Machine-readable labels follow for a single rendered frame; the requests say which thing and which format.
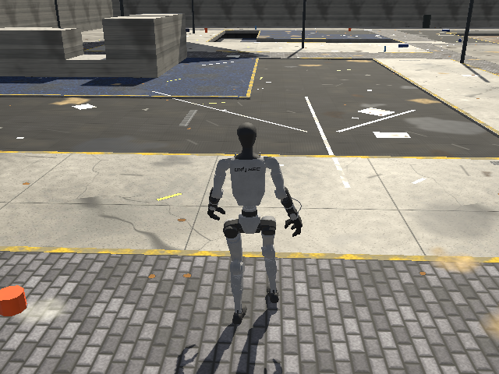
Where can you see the robot foot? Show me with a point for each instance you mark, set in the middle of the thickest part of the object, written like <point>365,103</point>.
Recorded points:
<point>237,317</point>
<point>273,296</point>

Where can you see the robot left upper arm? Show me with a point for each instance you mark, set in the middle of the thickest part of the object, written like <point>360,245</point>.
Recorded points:
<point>219,177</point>

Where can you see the robot right forearm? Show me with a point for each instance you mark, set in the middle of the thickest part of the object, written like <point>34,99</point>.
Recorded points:
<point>289,206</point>

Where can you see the robot left forearm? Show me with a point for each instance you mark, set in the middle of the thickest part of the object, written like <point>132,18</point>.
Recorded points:
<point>213,202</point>

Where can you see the left robot hand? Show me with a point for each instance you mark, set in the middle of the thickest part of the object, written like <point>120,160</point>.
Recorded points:
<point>212,215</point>

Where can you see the right robot hand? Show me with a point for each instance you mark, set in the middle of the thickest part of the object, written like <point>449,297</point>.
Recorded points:
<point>296,224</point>

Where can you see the right robot foot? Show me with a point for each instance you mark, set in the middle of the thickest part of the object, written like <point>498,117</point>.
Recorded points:
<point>273,296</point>

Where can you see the robot right upper arm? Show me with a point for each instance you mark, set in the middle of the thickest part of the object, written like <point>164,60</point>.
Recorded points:
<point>277,177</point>

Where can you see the left robot foot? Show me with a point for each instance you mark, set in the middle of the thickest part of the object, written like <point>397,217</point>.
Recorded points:
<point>237,317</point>

